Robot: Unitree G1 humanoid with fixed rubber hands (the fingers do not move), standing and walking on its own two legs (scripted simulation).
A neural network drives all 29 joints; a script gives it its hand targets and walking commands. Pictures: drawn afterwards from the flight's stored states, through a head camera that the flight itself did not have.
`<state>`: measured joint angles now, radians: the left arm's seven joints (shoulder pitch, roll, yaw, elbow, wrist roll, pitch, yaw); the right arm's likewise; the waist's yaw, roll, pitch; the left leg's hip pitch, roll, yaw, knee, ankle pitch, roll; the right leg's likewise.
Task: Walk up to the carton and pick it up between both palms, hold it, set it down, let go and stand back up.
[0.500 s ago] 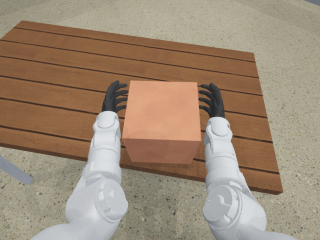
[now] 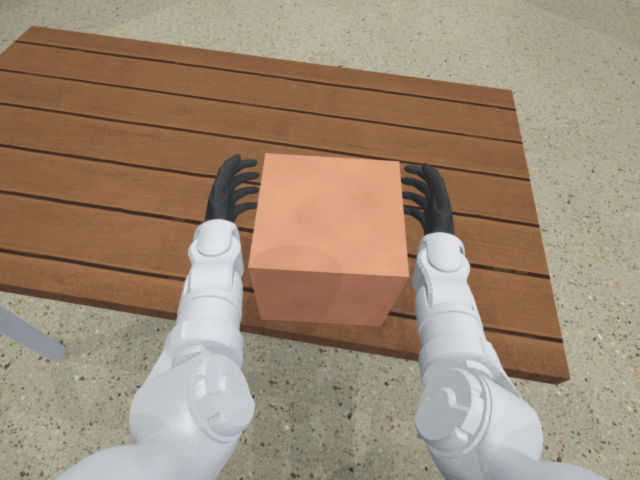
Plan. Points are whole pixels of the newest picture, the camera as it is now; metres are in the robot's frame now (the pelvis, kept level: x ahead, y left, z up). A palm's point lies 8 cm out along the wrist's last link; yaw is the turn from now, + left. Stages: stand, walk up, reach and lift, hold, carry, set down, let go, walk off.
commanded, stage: set down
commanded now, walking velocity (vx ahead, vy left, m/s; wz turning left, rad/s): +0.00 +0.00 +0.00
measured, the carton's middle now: (326, 244) +0.42 +0.04 -0.01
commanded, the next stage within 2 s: none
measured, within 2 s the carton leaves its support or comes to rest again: neither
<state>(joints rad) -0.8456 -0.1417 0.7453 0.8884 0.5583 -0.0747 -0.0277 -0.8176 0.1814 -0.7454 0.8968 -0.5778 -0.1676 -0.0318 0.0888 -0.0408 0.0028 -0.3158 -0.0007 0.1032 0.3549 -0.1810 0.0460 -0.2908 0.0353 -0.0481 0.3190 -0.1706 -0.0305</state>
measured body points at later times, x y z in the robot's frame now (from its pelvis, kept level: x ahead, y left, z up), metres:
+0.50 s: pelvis +0.00 +0.01 +0.00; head +0.08 +0.03 +0.44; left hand +0.42 +0.19 +0.03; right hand +0.44 -0.09 +0.05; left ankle -0.01 +0.09 -0.75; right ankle -0.01 -0.09 -0.75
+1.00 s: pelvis -0.01 +0.01 -0.02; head +0.06 +0.03 +0.42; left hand +0.43 +0.23 +0.04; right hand +0.45 -0.09 +0.04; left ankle -0.01 +0.09 -0.75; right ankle -0.01 -0.09 -0.75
